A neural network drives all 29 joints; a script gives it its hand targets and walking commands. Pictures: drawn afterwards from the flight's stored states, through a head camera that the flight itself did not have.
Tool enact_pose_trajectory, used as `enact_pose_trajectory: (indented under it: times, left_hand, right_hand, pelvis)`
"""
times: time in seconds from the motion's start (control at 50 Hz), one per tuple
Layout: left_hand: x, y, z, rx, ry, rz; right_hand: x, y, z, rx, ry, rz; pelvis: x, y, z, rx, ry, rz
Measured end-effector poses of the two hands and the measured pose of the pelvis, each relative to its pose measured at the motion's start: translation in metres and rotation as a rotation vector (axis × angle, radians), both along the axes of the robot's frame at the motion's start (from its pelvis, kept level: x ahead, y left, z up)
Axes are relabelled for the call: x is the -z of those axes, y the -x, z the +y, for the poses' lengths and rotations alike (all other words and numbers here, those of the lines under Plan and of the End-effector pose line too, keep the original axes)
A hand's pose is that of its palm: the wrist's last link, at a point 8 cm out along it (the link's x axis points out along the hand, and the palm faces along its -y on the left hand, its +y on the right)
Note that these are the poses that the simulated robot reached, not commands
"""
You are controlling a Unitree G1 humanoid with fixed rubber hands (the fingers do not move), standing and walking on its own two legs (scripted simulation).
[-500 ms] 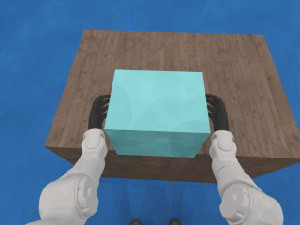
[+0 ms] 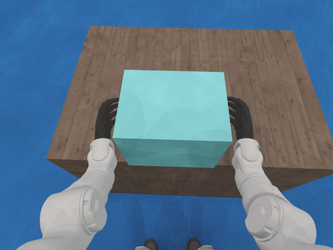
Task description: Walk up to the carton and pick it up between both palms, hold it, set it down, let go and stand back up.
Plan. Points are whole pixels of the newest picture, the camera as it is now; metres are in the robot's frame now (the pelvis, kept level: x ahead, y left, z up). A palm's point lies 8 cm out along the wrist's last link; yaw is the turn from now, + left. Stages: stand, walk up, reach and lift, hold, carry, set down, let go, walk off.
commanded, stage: set down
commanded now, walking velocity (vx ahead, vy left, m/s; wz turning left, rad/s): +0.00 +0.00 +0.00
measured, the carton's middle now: (172, 122) +0.46 -0.01 -0.05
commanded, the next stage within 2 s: none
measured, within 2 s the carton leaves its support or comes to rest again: neither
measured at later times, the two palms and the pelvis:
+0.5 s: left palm (104, 132) +0.42 +0.16 -0.02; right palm (242, 131) +0.40 -0.18 -0.01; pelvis +0.00 +0.00 -0.01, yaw +0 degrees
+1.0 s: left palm (103, 125) +0.44 +0.17 -0.02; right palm (249, 127) +0.42 -0.21 -0.03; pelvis +0.00 +0.00 -0.03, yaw -3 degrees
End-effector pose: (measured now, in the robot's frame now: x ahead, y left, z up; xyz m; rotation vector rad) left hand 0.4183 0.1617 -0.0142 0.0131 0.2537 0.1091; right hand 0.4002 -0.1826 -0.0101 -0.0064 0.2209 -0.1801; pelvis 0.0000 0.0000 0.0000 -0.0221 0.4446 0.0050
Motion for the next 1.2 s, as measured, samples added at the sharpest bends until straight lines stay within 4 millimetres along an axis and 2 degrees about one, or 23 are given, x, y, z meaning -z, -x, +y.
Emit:
enact_pose_trajectory:
  times: [0.66,0.78,0.88,1.0,1.2]
  left_hand:
    - [0.006,-0.005,0.001,0.027,-0.023,-0.010]
    - [0.016,-0.012,0.001,0.042,-0.045,0.083]
    - [0.015,-0.022,0.000,0.031,-0.043,0.076]
    - [0.010,-0.026,0.007,0.035,-0.064,0.061]
    - [0.022,-0.016,0.045,-0.023,-0.114,0.074]
  right_hand:
    - [0.007,-0.004,-0.002,-0.026,0.010,-0.005]
    - [0.019,-0.007,-0.006,-0.049,0.009,0.102]
    - [0.025,-0.010,-0.010,-0.035,0.023,0.114]
    - [0.019,-0.019,-0.027,0.000,0.037,0.081]
    - [0.015,-0.022,-0.079,0.040,0.070,0.076]
  pelvis:
    - [0.007,0.003,-0.001,0.006,-0.005,0.018]
    - [0.011,0.000,-0.001,0.030,-0.007,0.054]
    - [0.023,-0.001,0.000,0.040,0.002,0.085]
    - [0.034,0.002,0.000,0.050,0.003,0.085]
    - [0.044,0.015,-0.003,0.063,-0.007,0.128]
